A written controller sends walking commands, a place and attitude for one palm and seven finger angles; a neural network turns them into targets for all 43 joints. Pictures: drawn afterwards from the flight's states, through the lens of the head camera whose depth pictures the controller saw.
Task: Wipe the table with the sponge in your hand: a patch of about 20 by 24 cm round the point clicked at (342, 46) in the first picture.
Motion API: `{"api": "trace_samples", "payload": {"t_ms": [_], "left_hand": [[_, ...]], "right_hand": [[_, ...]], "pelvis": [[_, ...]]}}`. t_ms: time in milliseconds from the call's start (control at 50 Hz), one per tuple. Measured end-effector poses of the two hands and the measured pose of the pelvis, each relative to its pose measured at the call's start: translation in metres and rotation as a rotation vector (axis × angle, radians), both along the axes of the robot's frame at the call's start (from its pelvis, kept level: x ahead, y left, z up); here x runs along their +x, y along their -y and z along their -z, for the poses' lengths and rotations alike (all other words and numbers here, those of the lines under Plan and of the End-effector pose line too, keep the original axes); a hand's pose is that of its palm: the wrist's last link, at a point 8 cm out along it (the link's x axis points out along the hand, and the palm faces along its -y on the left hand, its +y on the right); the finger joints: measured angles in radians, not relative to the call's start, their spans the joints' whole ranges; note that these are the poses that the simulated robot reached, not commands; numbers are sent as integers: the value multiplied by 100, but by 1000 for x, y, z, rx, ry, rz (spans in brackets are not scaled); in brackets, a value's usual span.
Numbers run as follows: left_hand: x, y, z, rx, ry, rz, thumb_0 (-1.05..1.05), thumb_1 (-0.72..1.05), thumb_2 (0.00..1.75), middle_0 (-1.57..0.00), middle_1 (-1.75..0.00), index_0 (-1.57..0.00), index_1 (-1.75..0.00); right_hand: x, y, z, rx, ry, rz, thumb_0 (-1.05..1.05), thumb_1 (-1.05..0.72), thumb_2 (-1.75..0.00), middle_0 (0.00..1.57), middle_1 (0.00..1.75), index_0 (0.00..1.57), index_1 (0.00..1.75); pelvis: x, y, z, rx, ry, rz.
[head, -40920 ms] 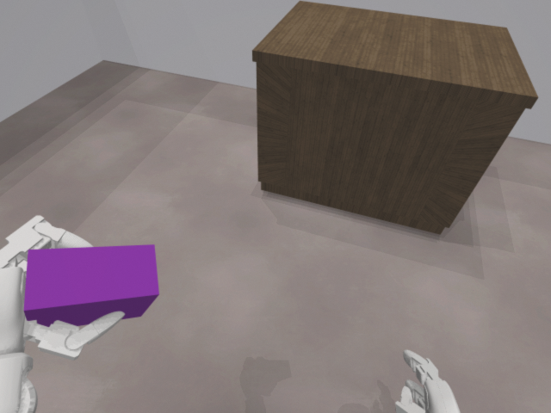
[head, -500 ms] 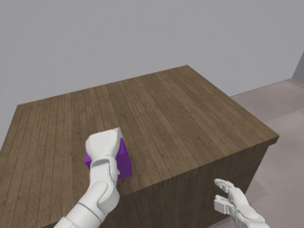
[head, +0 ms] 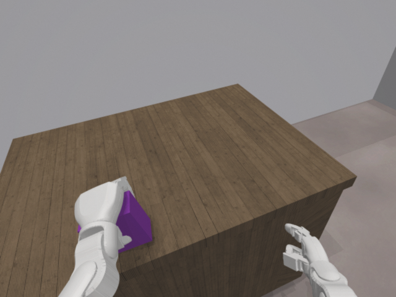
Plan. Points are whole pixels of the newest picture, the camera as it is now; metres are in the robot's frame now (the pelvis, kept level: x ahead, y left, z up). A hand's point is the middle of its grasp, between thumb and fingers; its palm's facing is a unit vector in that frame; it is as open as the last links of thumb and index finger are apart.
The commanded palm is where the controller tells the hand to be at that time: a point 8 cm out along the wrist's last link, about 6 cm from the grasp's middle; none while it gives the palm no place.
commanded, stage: wipe forward along the middle lane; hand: left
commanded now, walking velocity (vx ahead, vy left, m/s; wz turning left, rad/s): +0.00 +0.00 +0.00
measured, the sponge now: (122, 229) +0.24 +0.21 +0.03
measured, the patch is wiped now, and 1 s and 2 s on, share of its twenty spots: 1.00 1.00 1.00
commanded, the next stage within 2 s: slide back across to the first lane in 1.64 s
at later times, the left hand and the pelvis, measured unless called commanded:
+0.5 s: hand (103, 208) +0.27 +0.25 +0.06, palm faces +0.02 -0.10 -0.99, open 10.0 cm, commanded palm +0.24 +0.26 +0.10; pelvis -0.02 +0.00 +0.00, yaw +1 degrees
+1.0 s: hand (100, 191) +0.31 +0.28 +0.06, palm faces -0.05 -0.05 -1.00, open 10.0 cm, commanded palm +0.29 +0.28 +0.10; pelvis -0.02 +0.01 +0.00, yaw +2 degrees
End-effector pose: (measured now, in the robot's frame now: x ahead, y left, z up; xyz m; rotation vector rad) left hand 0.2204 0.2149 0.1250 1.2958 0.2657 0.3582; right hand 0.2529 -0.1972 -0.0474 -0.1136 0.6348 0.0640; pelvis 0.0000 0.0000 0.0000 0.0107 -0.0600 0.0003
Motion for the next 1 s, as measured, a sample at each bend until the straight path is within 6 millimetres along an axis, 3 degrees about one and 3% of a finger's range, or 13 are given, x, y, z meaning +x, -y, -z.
{"api": "trace_samples", "payload": {"t_ms": [180,400,620,1000], "left_hand": [[-4,-16,3,41,-31,-43,-1,-50,107,-70,-140,-75,-134],[18,-25,8,127,-95,-55,-2,-52,107,-72,-138,-77,-132],[45,-43,5,151,-136,-74,-1,-52,107,-73,-137,-78,-131],[77,-60,7,175,-167,-60,0,-53,107,-73,-136,-78,-131]], "right_hand": [[-8,-3,7,-22,-15,2,1,-90,-90,20,30,19,30],[-26,-3,17,-28,-33,24,1,-90,-90,20,30,20,30],[-48,11,30,-76,-87,71,1,-90,-90,20,30,20,30],[-78,24,52,-100,-195,131,1,-90,-90,20,30,20,30]], "pelvis": [[-5,-2,0,-3,4,-11],[-14,-4,0,-1,-17,-12],[-20,-5,1,-2,-44,-25],[-17,-8,3,-7,-96,-29]]}}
